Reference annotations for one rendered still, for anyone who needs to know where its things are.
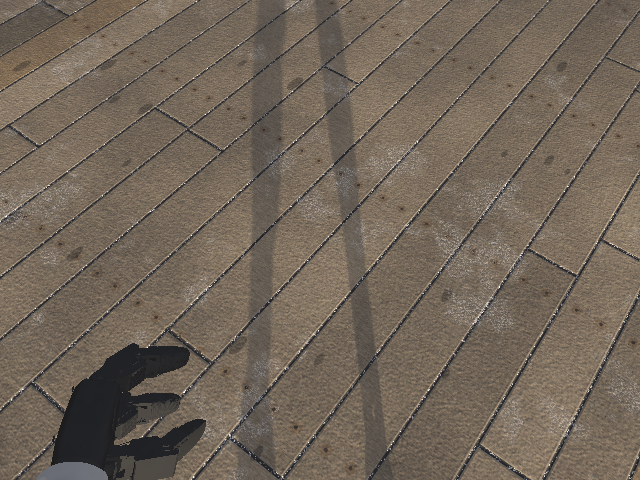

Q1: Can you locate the left robot hand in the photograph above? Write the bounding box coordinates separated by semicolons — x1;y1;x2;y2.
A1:
51;343;206;480

